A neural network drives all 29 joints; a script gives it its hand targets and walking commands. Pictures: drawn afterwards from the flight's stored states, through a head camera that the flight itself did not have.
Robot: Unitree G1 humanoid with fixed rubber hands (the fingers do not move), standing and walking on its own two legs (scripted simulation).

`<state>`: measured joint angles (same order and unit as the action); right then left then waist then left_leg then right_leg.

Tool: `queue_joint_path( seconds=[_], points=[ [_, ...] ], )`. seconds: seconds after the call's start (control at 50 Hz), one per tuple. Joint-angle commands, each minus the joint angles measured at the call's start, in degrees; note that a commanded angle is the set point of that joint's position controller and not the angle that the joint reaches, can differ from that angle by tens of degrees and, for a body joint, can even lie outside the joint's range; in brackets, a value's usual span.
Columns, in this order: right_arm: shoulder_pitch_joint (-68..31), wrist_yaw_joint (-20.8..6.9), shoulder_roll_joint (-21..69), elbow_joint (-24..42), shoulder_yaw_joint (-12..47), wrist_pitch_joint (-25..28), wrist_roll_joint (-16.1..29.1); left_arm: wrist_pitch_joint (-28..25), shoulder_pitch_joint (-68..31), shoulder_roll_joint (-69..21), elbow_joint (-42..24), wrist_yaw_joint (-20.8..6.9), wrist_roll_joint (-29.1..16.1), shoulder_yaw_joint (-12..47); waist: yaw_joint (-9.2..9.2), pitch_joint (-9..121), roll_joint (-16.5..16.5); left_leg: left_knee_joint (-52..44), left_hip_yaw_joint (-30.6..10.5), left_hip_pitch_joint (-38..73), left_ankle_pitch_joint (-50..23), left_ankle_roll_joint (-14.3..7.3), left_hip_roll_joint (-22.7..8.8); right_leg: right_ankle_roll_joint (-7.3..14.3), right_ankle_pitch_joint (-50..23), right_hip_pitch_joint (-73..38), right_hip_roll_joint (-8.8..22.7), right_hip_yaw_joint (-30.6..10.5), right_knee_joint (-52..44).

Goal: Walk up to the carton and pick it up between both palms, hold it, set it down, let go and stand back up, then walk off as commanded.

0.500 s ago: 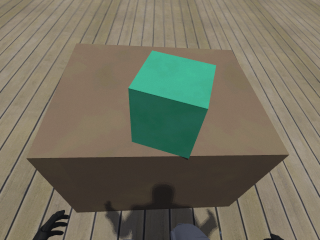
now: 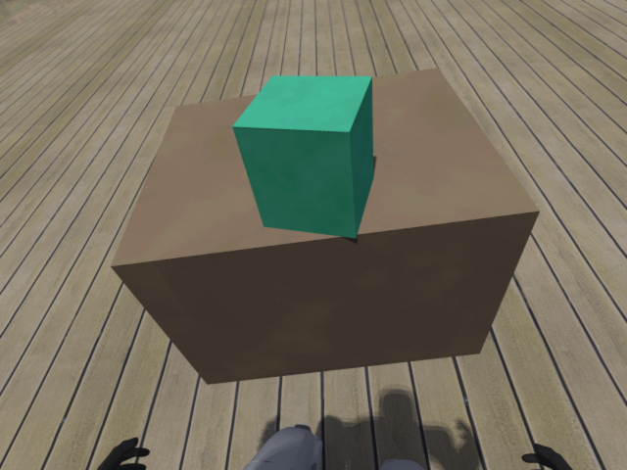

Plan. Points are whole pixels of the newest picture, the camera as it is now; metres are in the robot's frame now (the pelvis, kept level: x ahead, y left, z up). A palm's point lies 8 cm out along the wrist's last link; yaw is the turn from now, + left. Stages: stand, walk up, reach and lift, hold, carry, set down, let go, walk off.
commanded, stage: walk off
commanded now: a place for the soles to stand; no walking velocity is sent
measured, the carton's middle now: (314, 156) +0.70 +0.03 +0.02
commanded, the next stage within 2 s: none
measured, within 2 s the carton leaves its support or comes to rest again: neither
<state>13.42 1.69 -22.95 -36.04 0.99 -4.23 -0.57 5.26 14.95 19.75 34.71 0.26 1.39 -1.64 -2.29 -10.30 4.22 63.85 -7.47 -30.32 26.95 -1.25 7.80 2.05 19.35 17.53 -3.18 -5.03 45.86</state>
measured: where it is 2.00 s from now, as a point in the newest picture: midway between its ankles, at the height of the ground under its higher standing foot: outside the picture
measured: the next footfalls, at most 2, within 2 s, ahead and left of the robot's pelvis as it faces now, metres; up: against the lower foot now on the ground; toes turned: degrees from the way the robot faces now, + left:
left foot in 0.28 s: -0.07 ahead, +0.08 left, +0.02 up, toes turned +0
right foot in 0.70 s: -0.13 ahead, -0.11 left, +0.02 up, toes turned +4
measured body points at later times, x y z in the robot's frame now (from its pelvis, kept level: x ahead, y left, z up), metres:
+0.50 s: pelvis -0.16 +0.01 +0.03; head -0.22 +0.02 +0.48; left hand -0.06 +0.31 -0.06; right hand -0.09 -0.30 -0.05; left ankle -0.12 +0.08 -0.70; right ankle -0.16 -0.12 -0.59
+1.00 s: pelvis -0.25 +0.00 +0.04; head -0.26 +0.00 +0.49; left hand -0.17 +0.31 -0.05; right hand -0.19 -0.30 -0.07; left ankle -0.23 +0.12 -0.65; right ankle -0.18 -0.11 -0.70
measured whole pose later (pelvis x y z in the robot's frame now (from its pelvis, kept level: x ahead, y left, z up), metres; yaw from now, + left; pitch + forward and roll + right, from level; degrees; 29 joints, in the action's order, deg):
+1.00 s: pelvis -0.25 +0.00 +0.04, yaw +1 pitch -4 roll +0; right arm 21.9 -3.8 -23.1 -39.6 1.0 -2.4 -1.7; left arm 0.5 24.3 21.7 35.2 1.0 2.8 -4.6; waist -2.5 -2.2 0.1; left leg 55.3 -3.0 -23.2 26.2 -1.4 1.9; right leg 3.3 17.8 13.7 -1.8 -2.7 27.3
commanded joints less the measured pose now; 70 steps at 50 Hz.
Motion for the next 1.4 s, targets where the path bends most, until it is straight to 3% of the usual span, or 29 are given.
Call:
queue_joint_path(
  seconds=[0.0,0.08,0.16,0.2,0.22,0.24,0.26,0.28,0.3,0.34,0.38,0.52,0.56,0.6,0.62,0.64,0.66,0.7,0.74,0.8,0.86,0.96,1.0,1.04,1.08,1.1,1.14,1.24,1.38],
  points=[
    [11.6,-0.1,-15.2,-5.0,-7.9,0.6,1.2,-2.2,-13.6,14.6,-5.6,1.6,0.6,-8.1,-0.20,5.1,-19.8,15.6,-2.7,2.8,-2.5,2.6,2.1,1.8,24.5,9.6,11.1,-17.9,-34.8],
    [14.1,-0.9,-12.3,-6.0,-7.9,2.0,1.6,-2.6,-4.8,13.0,-4.4,1.5,1.0,-7.4,2.35,15.1,-18.3,-5.3,1.8,3.8,3.7,3.6,-1.4,3.6,19.0,-9.5,11.9,-15.2,-31.3],
    [18.9,-1.6,-9.2,-6.0,-6.9,2.9,1.7,-1.8,-3.3,14.3,-4.1,1.4,2.2,-7.6,0.92,17.9,-20.8,-27.7,12.5,15.0,11.5,2.0,-2.3,2.2,13.2,-11.7,10.1,-7.2,-30.5],
    [23.7,-2.0,-6.8,-5.4,-6.1,3.7,1.8,-0.9,-1.2,14.5,-4.1,1.9,2.6,-8.4,-0.89,18.3,-13.3,-40.9,14.1,25.2,4.5,0.1,-3.3,-0.6,15.0,-5.5,8.3,-3.3,-22.4],
    [23.0,-2.1,-6.3,-4.8,-5.7,3.7,1.6,-0.5,-1.8,12.6,-3.6,2.1,2.1,-8.3,-2.04,13.4,-7.1,-45.9,10.8,27.8,4.0,-2.5,-4.7,-3.2,16.7,3.7,4.2,0.2,-12.5],
    [19.2,-2.0,-8.3,-3.0,-6.3,3.5,0.6,-0.5,-2.8,9.3,-3.8,1.9,1.8,-7.6,-2.64,9.9,10.7,-46.8,-6.2,22.1,13.2,-6.2,-14.7,-3.2,14.7,14.5,-2.5,4.5,10.9],
    [9.7,-2.2,-9.3,-0.2,-6.4,3.9,-1.2,-0.9,-2.7,7.8,-5.4,2.3,1.0,-7.4,0.95,1.2,8.9,-51.7,-22.3,10.6,24.2,-9.6,-23.5,-3.7,13.1,25.7,-5.7,-0.7,22.3],
    [5.4,-1.8,-13.4,1.6,-8.3,4.2,-1.5,-1.0,-3.2,11.1,-8.1,2.4,0.9,-8.7,2.61,-5.0,6.6,-60.1,-26.4,-0.5,32.1,-11.0,-27.7,-3.4,11.3,24.6,-4.8,-7.5,30.8],
    [1.1,-1.7,-17.2,2.7,-9.9,4.1,-1.8,-1.0,-1.7,14.3,-8.1,2.0,0.8,-9.4,3.69,-7.7,11.7,-64.8,-25.7,-11.2,37.6,-9.5,-27.8,-3.5,10.7,18.6,-5.0,-9.3,39.4],
    [-7.3,-1.4,-15.7,4.9,-9.1,5.3,-2.3,-1.5,6.9,17.2,-3.2,0.3,-0.5,-9.4,8.17,-3.2,8.7,-61.7,-17.4,-13.7,32.1,-5.4,-22.6,-3.4,0.7,5.1,-1.1,-8.2,40.8],
    [-6.0,-1.6,-14.9,5.5,-9.8,5.1,-3.1,-2.4,9.8,17.3,-0.9,-1.1,-0.3,-8.7,6.17,1.9,9.3,-58.3,-8.8,-1.8,25.2,-5.3,-18.3,-3.1,1.7,7.5,-0.2,0.0,35.2],
    [11.4,-1.3,-16.1,2.0,-10.6,4.7,-2.7,-3.4,4.1,12.9,-4.0,-1.8,0.0,-8.1,0.18,3.1,0.3,-50.9,-12.6,24.9,19.7,-8.4,-20.0,-0.6,8.1,14.6,2.7,6.2,1.0],
    [11.0,-1.2,-16.1,2.6,-10.8,4.4,-3.0,-3.8,6.8,12.4,-3.9,-1.6,0.1,-7.9,1.55,4.9,1.8,-50.5,-10.8,22.8,18.8,-7.9,-20.3,0.9,9.5,8.8,2.5,7.6,-3.6],
    [3.1,-1.8,-15.5,5.3,-10.6,3.8,-2.9,-4.7,14.7,12.5,-2.3,-1.0,0.1,-8.0,7.64,4.5,-0.6,-45.2,-2.9,8.0,16.1,-5.5,-18.0,2.8,5.0,-9.8,2.9,8.6,-16.5],
    [0.9,-2.3,-13.5,5.6,-9.8,3.7,-2.8,-5.2,18.2,13.6,-0.8,-0.3,0.1,-8.2,9.67,2.4,-4.4,-33.7,2.2,-1.9,13.2,-3.7,-13.5,3.2,6.0,-18.1,3.5,3.2,-22.5],
    [-1.1,-2.5,-9.9,7.2,-8.4,4.1,-2.3,-5.5,20.6,16.6,-0.4,0.3,0.5,-8.9,11.17,2.2,-13.4,-15.7,6.8,-13.3,10.2,-0.7,-7.1,5.3,15.9,-22.1,11.6,-12.6,-25.5],
    [-0.4,-2.4,-7.5,8.9,-7.4,4.1,-1.3,-5.4,18.0,19.2,-3.0,1.0,1.8,-8.6,8.82,0.2,-14.9,-1.4,3.1,-17.7,4.7,1.3,-3.3,8.7,30.4,-12.6,22.2,-32.4,-34.0],
    [6.5,-3.3,-11.0,6.7,-8.8,2.5,-1.9,-5.8,9.8,19.2,-4.5,2.3,1.7,-9.3,3.66,-5.2,-14.1,8.2,-1.1,-8.6,1.1,0.0,-3.6,8.7,42.4,8.7,21.6,-29.4,-45.6],
    [9.6,-4.9,-13.7,4.8,-9.8,2.1,-1.4,-6.3,1.4,19.4,-5.1,2.3,1.8,-9.3,0.48,-9.2,-16.4,10.3,-0.6,-2.3,-4.3,0.5,-3.2,2.7,38.6,16.5,15.9,-19.6,-45.1],
    [12.3,-5.3,-13.0,3.6,-8.7,2.5,-0.6,-6.1,1.5,17.4,-5.7,1.6,2.0,-9.2,0.85,-3.2,-20.4,7.8,2.6,0.6,-4.3,1.1,-4.7,5.0,31.1,10.8,12.8,-14.5,-38.6],
    [12.3,-5.3,-12.7,3.9,-9.1,2.8,-1.1,-6.3,5.0,17.9,-5.5,1.7,2.1,-9.2,1.73,1.5,-17.9,1.0,4.4,0.3,-1.8,0.6,-6.1,7.7,31.8,2.4,15.5,-16.1,-37.6],
    [14.3,-4.4,-9.6,3.0,-8.8,3.8,-0.2,-5.6,4.3,17.6,-5.6,1.5,3.4,-8.6,0.31,10.7,-14.0,-30.0,9.1,13.2,3.0,-2.1,-9.0,7.0,17.8,-6.0,12.3,-7.2,-25.7],
    [23.5,-3.4,-9.4,-0.4,-8.6,4.3,0.2,-4.7,4.0,16.4,-5.2,1.7,3.2,-9.0,-4.05,13.7,-3.5,-38.3,9.5,31.5,-3.9,-3.1,-8.5,4.3,19.5,6.7,8.8,-2.6,-10.4],
    [21.7,-1.8,-13.2,-1.2,-8.2,4.2,-0.4,-3.9,2.8,9.6,-4.5,1.5,2.6,-7.6,-4.96,8.0,13.5,-43.1,-11.8,32.8,12.6,-5.8,-19.7,-0.2,19.5,28.7,-2.4,4.6,17.2],
    [11.2,-1.0,-15.5,1.7,-8.8,4.2,-1.7,-3.4,2.7,11.9,-8.6,1.2,1.1,-8.6,-0.04,-3.9,7.9,-55.9,-28.2,13.4,34.6,-8.3,-27.3,-0.5,14.2,34.4,-1.5,-5.2,26.2],
    [4.9,-1.0,-17.3,3.2,-10.1,4.2,-1.3,-2.9,3.3,15.1,-8.7,0.3,1.0,-9.7,2.38,-6.8,9.2,-60.1,-27.7,0.0,41.6,-7.9,-27.5,-0.3,9.8,26.2,1.0,-6.8,31.0],
    [0.0,-1.1,-15.7,5.5,-10.0,5.7,-1.7,-3.7,8.9,17.6,-6.5,-1.2,0.3,-9.7,5.52,-3.6,8.6,-57.1,-22.3,3.8,35.3,-7.3,-23.7,-0.2,2.5,19.8,5.0,-5.4,29.8],
    [9.2,-0.4,-15.9,2.8,-10.3,6.0,-2.1,-4.4,4.8,15.4,-5.1,-2.4,0.8,-8.0,0.49,1.4,2.3,-54.0,-19.7,21.1,26.5,-9.8,-21.8,-1.4,1.6,25.8,5.6,1.3,19.1],
    [12.2,0.5,-15.5,2.3,-10.2,6.5,-2.1,-5.5,0.5,12.8,-7.3,-2.3,1.3,-7.5,-0.38,6.1,1.3,-47.4,-16.4,29.5,12.5,-11.0,-22.0,-1.2,-3.8,21.0,6.5,2.1,3.2]
  ],
)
